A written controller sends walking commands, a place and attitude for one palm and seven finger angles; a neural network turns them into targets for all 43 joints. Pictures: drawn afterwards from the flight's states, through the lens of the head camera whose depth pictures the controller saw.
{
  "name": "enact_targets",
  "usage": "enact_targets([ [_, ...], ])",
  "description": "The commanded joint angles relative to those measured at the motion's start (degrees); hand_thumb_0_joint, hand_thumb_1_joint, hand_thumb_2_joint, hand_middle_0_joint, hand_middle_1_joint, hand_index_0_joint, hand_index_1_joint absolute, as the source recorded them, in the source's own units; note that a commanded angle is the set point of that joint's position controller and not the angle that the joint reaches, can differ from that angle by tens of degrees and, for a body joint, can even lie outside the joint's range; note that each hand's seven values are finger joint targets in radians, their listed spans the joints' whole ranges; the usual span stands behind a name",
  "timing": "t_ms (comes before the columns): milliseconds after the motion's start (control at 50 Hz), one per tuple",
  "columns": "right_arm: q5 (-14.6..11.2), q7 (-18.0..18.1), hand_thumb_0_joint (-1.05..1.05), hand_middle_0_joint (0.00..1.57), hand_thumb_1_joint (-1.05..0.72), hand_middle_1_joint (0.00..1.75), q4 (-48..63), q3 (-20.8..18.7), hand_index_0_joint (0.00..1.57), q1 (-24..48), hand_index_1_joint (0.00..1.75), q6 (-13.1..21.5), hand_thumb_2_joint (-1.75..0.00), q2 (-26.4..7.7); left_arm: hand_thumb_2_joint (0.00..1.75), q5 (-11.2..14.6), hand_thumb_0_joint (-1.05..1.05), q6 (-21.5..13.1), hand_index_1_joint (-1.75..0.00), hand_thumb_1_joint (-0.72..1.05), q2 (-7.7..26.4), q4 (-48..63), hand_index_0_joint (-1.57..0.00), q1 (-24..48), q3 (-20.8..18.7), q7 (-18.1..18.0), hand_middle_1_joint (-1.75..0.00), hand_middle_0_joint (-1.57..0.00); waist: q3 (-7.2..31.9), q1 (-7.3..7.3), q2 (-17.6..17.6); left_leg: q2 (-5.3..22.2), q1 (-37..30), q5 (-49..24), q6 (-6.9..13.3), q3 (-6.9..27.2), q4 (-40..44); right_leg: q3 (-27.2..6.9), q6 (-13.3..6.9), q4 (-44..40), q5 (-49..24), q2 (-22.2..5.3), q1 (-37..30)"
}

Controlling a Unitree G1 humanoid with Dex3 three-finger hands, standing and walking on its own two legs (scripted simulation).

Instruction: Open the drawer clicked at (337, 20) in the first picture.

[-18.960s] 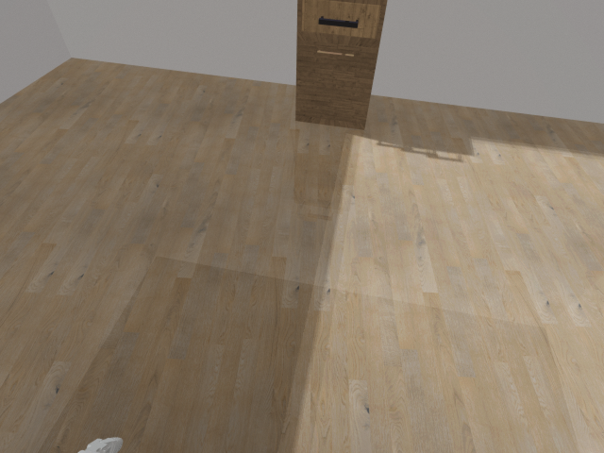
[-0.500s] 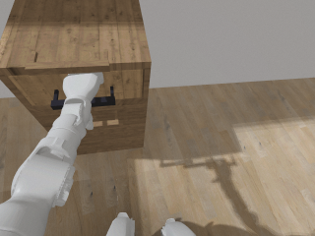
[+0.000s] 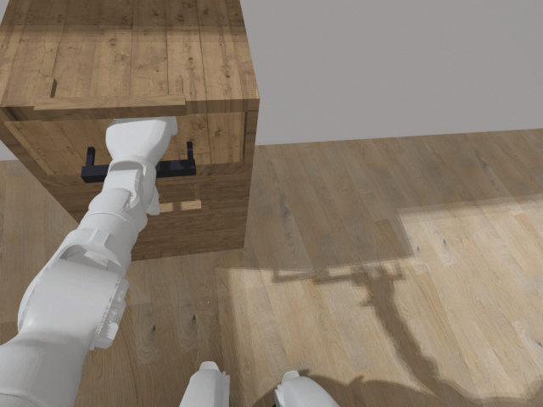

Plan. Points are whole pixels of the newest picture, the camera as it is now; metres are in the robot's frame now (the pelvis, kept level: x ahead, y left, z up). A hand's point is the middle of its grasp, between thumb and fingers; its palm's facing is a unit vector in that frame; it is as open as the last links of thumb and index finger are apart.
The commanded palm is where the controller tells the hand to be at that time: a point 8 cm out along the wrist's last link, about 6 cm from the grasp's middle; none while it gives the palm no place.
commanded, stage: move the hooked fingers above the handle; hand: left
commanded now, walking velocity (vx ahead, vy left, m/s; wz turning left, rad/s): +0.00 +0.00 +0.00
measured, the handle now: (141, 160) +0.55 +0.19 -0.07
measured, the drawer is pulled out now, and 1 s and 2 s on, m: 0.00 0.00 0.00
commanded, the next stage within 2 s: none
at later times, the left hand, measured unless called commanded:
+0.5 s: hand (141, 165) +0.49 +0.17 +0.00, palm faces -0.09 -0.09 -0.99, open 13.8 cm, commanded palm +0.50 +0.17 +0.04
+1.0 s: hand (131, 164) +0.49 +0.19 +0.00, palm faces -0.12 -0.06 -0.99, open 13.8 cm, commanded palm +0.50 +0.17 +0.04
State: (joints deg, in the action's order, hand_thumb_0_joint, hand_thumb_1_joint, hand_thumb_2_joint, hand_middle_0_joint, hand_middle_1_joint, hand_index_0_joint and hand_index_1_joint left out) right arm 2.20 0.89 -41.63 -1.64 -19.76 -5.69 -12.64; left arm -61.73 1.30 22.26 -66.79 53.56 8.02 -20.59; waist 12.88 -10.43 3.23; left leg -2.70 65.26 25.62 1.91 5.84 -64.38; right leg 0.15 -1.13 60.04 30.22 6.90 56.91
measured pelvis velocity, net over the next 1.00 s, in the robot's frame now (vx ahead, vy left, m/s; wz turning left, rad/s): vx -0.01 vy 0.00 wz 0.01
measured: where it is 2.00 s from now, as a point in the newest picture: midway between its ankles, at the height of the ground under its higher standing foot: outside the picture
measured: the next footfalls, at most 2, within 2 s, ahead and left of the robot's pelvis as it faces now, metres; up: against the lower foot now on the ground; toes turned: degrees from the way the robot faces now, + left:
none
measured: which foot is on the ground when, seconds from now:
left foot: down 0.00-1.00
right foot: down 0.00-1.00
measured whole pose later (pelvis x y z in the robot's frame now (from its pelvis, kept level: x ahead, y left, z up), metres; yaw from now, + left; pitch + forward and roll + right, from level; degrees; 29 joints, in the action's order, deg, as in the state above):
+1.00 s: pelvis -0.01 +0.00 +0.00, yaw +1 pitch +26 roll -5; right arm 1.5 1.8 -42.6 -0.9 -21.6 -4.1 -12.3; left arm -59.7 1.0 25.0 -67.2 54.9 11.2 -17.8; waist 12.3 -9.5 2.8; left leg -3.2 65.4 24.5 2.0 6.1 -64.1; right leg 0.7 -0.8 60.1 29.5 6.3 57.0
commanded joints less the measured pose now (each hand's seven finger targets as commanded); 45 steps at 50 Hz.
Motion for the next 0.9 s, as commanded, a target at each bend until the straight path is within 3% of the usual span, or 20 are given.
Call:
enact_targets([
  [0, 0.94, 0.15, 0.00, 0.20, -0.90, 0.30, 3.82, -2.19, 0.20, -8.68, 0.30, -0.89, -0.90, -10.52, 0.30, -3.49, 0.00, 1.83, -1.20, -0.50, 18.01, 3.93, -0.30, 19.54, -11.02, -7.87, -1.20, -0.30, 19.28, 0.97, 6.92, 2.68, -22.56, -21.33, 0.57, -2.25, 3.26, 2.09, -2.12, -4.08, -16.93, -1.58, 3.06],
  [20, 1.02, 0.05, 0.00, 0.20, -0.90, 0.30, 4.62, -2.06, 0.20, -8.04, 0.30, -1.11, -0.90, -10.63, 0.30, -3.76, 0.00, 2.54, -1.20, -0.50, 21.17, 6.34, -0.30, 21.01, -13.35, -9.25, -1.20, -0.30, 21.76, 2.00, 6.52, 2.56, -21.60, -21.75, 0.49, -2.41, 3.05, 1.85, -2.05, -3.18, -18.19, -1.68, 0.81],
  [100, 0.88, -0.38, 0.00, 0.20, -0.90, 0.30, 7.31, -2.51, 0.20, -7.36, 0.30, -0.99, -0.90, -10.75, 0.30, -4.64, 0.00, 4.18, -1.20, -0.50, 24.10, 13.60, -0.30, 21.84, -15.18, -12.41, -1.20, -0.30, 33.65, 3.29, 7.98, 2.59, -25.84, -26.55, 0.47, -3.84, 1.80, 1.18, -1.28, -2.54, -25.49, -1.64, -6.23],
  [160, 0.33, -0.27, 0.00, 0.20, -0.90, 0.30, 6.90, -3.10, 0.20, -8.47, 0.30, -1.01, -0.90, -11.15, 0.30, -2.99, 0.00, 5.89, -1.20, -0.50, 23.43, 15.46, -0.30, 21.69, -14.44, -11.30, -1.20, -0.30, 37.23, 2.43, 5.80, 2.83, -29.90, -28.01, 0.49, -3.46, 2.89, 1.48, -0.60, -3.96, -27.36, -1.57, -9.16],
  [240, -0.52, 0.16, 0.00, 0.20, -0.90, 0.30, 4.54, -4.07, 0.20, -9.81, 0.30, -0.20, -0.90, -11.39, 0.30, -0.03, 0.00, 5.63, -1.20, -0.50, 15.65, 15.88, -0.30, 24.41, -7.28, -6.30, -1.20, -0.30, 33.34, -1.43, 2.96, 3.38, -34.18, -25.12, 0.81, -2.59, 4.70, 1.46, 0.06, -7.91, -23.99, -1.55, -7.02],
  [280, -0.66, 0.47, 0.00, 0.20, -0.90, 0.30, 3.17, -4.36, 0.20, -9.97, 0.30, 0.24, -0.90, -10.85, 0.30, 1.60, 0.00, 4.42, -1.20, -0.50, 7.63, 15.70, -0.30, 25.69, -0.48, -3.28, -1.20, -0.30, 27.89, -3.88, 2.35, 3.55, -35.35, -21.91, 1.04, -1.84, 5.65, 1.48, 0.09, -9.98, -19.87, -1.47, -3.47],
  [300, -0.54, 0.73, 0.00, 0.20, -0.90, 0.30, 2.53, -4.55, 0.20, -10.31, 0.30, 0.56, -0.90, -10.76, 0.30, 1.96, 0.00, 3.21, -1.20, -0.50, 5.26, 16.29, -0.30, 26.06, 1.49, -1.94, -1.20, -0.30, 25.35, -4.35, 2.23, 3.79, -35.94, -20.69, 0.92, -1.12, 6.20, 1.76, -0.07, -10.32, -17.85, -1.53, -1.75],
  [320, -0.39, 0.82, 0.00, 0.20, -0.90, 0.30, 2.37, -4.68, 0.20, -9.94, 0.30, 1.00, -0.90, -10.34, 0.30, 2.45, 0.00, 1.56, -1.20, -0.50, 1.37, 18.36, -0.30, 27.63, 4.72, -0.64, -1.20, -0.30, 24.13, -5.00, 4.90, 4.04, -38.79, -21.78, 0.66, -0.45, 6.73, 2.00, -0.36, -10.50, -16.98, -1.66, 1.05],
  [340, -0.42, 0.96, 0.00, 0.20, -0.90, 0.30, 1.62, -4.66, 0.20, -9.92, 0.30, 1.09, -0.90, -10.34, 0.30, 2.12, 0.00, 0.13, -1.20, -0.50, 2.13, 17.02, -0.30, 26.52, 3.97, -0.05, -1.20, -0.30, 22.72, -4.51, 4.99, 4.12, -38.95, -20.67, 0.54, 0.09, 6.69, 2.13, -0.50, -10.19, -15.45, -1.69, 3.40],
  [360, -0.17, 1.00, 0.00, 0.20, -0.90, 0.30, 1.15, -4.47, 0.20, -10.04, 0.30, 1.10, -0.90, -10.15, 0.30, 2.12, 0.00, -0.53, -1.20, -0.50, 0.11, 14.41, -0.30, 25.57, 5.47, 0.56, -1.20, -0.30, 18.47, -4.85, 5.73, 3.92, -37.09, -18.83, 0.47, 0.17, 6.92, 2.41, -0.91, -10.10, -14.13, -1.61, 5.37],
  [420, 0.06, 0.86, 0.00, 0.20, -0.90, 0.30, 0.74, -3.87, 0.20, -9.73, 0.30, 0.67, -0.90, -10.31, 0.30, 0.29, 0.00, -2.08, -1.20, -0.50, 5.35, 9.12, -0.30, 23.87, 0.32, -0.70, -1.20, -0.30, 13.19, -3.60, 5.79, 3.69, -31.17, -15.47, 0.12, 0.92, 6.75, 2.87, -1.89, -7.94, -11.49, -1.74, 8.93],
  [460, 0.39, 0.51, 0.00, 0.20, -0.90, 0.30, 1.89, -3.51, 0.20, -9.21, 0.30, 0.52, -0.90, -10.44, 0.30, -1.88, 0.00, -2.18, -1.20, -0.50, 9.17, 7.40, -0.30, 24.76, -3.49, -3.84, -1.20, -0.30, 14.34, -2.46, 7.79, 3.43, -28.04, -15.01, -0.12, 0.79, 5.43, 3.12, -2.33, -5.34, -10.56, -1.72, 10.94],
  [540, 1.24, -0.10, 0.00, 0.20, -0.90, 0.30, 5.28, -2.25, 0.20, -7.61, 0.30, -0.92, -0.90, -11.17, 0.30, -4.46, 0.00, 2.12, -1.20, -0.50, 22.46, 6.55, -0.30, 21.90, -14.52, -11.01, -1.20, -0.30, 23.65, 2.59, 9.04, 3.10, -24.73, -20.54, -0.36, -0.89, 3.28, 2.88, -2.39, -1.61, -12.85, -1.60, 5.90],
  [620, 1.02, -0.61, 0.00, 0.20, -0.90, 0.30, 7.72, -2.10, 0.20, -6.16, 0.30, -1.54, -0.90, -11.11, 0.30, -5.16, 0.00, 7.64, -1.20, -0.50, 23.84, 9.94, -0.30, 20.34, -15.20, -13.85, -1.20, -0.30, 33.13, 4.12, 7.12, 2.96, -26.53, -25.36, -0.31, -2.20, 2.52, 2.93, -1.61, -1.32, -19.20, -1.39, -2.34],
  [680, -0.01, -0.21, 0.00, 0.20, -0.90, 0.30, 7.43, -2.29, 0.20, -6.79, 0.30, -2.02, -0.90, -11.45, 0.30, -3.38, 0.00, 11.50, -1.20, -0.50, 24.52, 11.32, -0.30, 22.99, -14.27, -12.81, -1.20, -0.30, 34.79, 2.53, 4.08, 3.01, -28.49, -24.08, 0.20, -2.77, 4.25, 2.55, -0.49, -4.36, -20.88, -1.44, -6.84],
  [740, -1.04, 0.78, 0.00, 0.20, -0.90, 0.30, 6.02, -2.87, 0.20, -8.54, 0.30, -0.88, -0.90, -11.75, 0.30, 0.31, 0.00, 10.88, -1.20, -0.50, 21.30, 12.35, -0.30, 26.65, -10.68, -7.80, -1.20, -0.30, 33.92, -0.84, 0.77, 3.12, -30.28, -20.30, 1.15, -2.68, 5.88, 1.51, 0.41, -8.13, -20.07, -1.71, -8.92],
  [780, -1.34, 1.46, 0.00, 0.20, -0.90, 0.30, 4.69, -3.21, 0.20, -9.49, 0.30, 0.33, -0.90, -11.53, 0.30, 1.98, 0.00, 8.01, -1.20, -0.50, 15.82, 14.32, -0.30, 29.05, -5.34, -3.90, -1.20, -0.30, 31.24, -3.18, 0.44, 3.17, -31.62, -17.73, 1.52, -2.33, 6.47, 1.10, 0.51, -10.02, -18.05, -1.80, -7.37],
  [820, -1.18, 1.97, 0.00, 0.20, -0.90, 0.30, 3.52, -3.80, 0.20, -9.62, 0.30, 1.88, -0.90, -10.71, 0.30, 3.07, 0.00, 3.72, -1.20, -0.50, 5.88, 18.34, -0.30, 32.17, 2.83, -0.21, -1.20, -0.30, 28.45, -5.90, 1.62, 3.70, -35.91, -16.96, 1.54, -0.90, 6.60, 1.29, 0.33, -10.64, -15.36, -2.02, -1.65],
  [840, -1.22, 2.17, 0.00, 0.20, -0.90, 0.30, 2.51, -3.85, 0.20, -9.67, 0.30, 2.57, -0.90, -10.43, 0.30, 2.92, 0.00, 1.65, -1.20, -0.50, 2.69, 17.20, -0.30, 30.98, 5.41, 1.17, -1.20, -0.30, 24.66, -6.13, 2.61, 3.77, -35.77, -15.14, 1.48, -0.56, 6.49, 1.44, 0.27, -10.72, -13.32, -2.07, 2.08],
  [880, -0.77, 2.35, 0.00, 0.20, -0.90, 0.30, 1.05, -3.54, 0.20, -9.90, 0.30, 3.06, -0.90, -10.30, 0.30, 2.35, 0.00, -1.33, -1.20, -0.50, 1.49, 14.04, -0.30, 28.76, 6.13, 2.55, -1.20, -0.30, 17.44, -6.26, 3.97, 3.95, -33.58, -12.49, 1.12, 0.40, 6.77, 2.00, -0.41, -9.63, -10.91, -2.12, 7.28],
])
